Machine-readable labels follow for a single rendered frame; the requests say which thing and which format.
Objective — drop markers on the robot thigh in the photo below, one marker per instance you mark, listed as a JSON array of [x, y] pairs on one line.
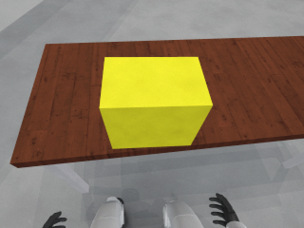
[[110, 215], [177, 214]]

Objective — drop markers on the left robot thigh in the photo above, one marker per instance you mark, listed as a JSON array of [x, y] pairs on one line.
[[110, 215]]

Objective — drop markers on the table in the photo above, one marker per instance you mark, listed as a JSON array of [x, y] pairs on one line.
[[256, 85]]

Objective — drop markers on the right robot thigh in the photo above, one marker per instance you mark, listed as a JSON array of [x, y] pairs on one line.
[[177, 214]]

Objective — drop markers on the left robot hand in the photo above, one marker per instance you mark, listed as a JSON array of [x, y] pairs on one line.
[[55, 219]]

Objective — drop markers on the carton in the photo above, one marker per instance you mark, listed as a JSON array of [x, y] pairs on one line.
[[153, 101]]

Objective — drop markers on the right robot hand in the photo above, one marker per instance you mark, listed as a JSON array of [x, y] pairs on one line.
[[228, 212]]

